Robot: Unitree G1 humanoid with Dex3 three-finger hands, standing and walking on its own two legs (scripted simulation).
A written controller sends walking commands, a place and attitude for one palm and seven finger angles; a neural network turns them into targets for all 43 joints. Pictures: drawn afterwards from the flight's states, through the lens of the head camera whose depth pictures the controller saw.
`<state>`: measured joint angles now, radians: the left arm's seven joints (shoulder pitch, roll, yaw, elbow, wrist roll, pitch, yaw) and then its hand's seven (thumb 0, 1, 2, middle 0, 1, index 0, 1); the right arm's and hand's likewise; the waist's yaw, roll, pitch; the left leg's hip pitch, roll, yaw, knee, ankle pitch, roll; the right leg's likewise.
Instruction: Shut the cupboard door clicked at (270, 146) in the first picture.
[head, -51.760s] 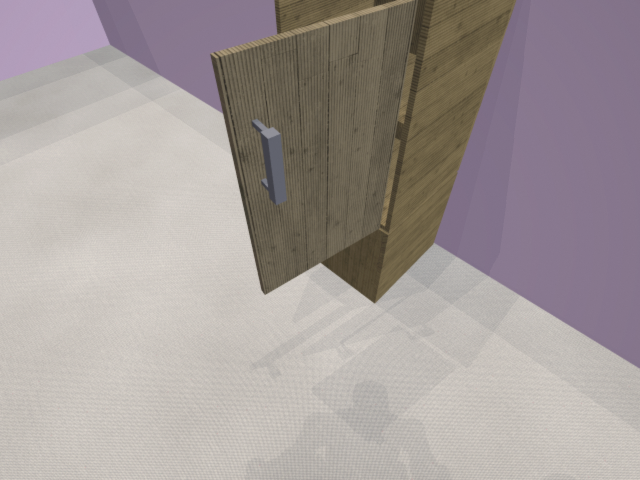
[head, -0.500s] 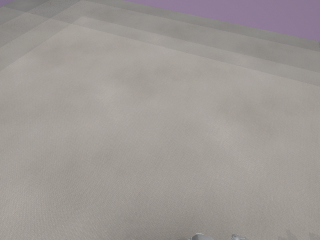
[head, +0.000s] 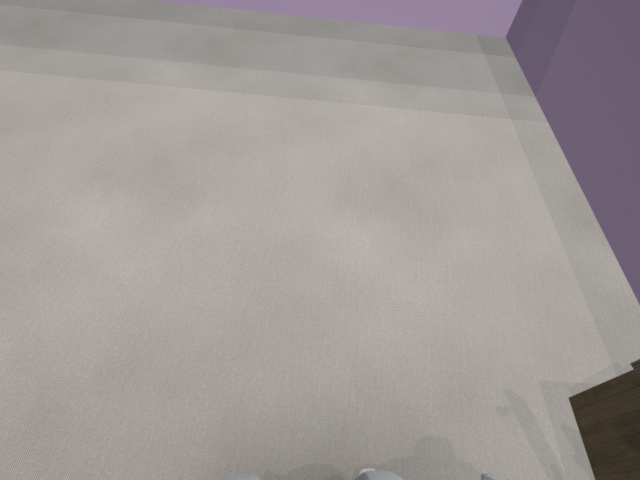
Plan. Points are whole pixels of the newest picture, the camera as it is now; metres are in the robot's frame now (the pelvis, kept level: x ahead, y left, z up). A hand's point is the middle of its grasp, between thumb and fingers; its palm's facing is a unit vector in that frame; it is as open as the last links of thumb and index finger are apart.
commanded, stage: turn to face it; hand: left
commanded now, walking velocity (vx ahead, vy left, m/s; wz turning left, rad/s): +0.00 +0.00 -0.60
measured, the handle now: out of the picture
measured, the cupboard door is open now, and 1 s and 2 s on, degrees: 17 17 17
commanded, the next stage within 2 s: take the last steps up to it in 1.96 s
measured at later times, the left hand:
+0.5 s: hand (218, 440) +0.18 +0.15 -0.15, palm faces -0.32 -0.92 -0.24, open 7.4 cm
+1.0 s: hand (257, 401) +0.24 +0.10 -0.15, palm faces -0.56 -0.78 -0.28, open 7.4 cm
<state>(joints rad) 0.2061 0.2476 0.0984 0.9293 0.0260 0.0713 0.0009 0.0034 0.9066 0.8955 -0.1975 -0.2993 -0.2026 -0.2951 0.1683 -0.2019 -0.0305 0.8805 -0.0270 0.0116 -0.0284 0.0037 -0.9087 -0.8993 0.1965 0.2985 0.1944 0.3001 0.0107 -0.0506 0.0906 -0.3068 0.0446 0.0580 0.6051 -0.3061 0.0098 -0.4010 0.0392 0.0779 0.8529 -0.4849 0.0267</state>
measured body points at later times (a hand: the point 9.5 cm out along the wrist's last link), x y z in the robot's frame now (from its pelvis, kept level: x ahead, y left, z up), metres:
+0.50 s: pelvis +0.02 -0.01 +0.00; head +0.07 -0.02 +0.45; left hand +0.20 +0.20 -0.14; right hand +0.01 -0.29 -0.13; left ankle +0.06 +0.12 -0.69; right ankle -0.03 -0.13 -0.73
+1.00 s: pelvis +0.03 -0.01 +0.00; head +0.07 -0.06 +0.44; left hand +0.27 +0.14 -0.13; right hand -0.08 -0.27 -0.15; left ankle +0.09 +0.11 -0.68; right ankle -0.04 -0.10 -0.73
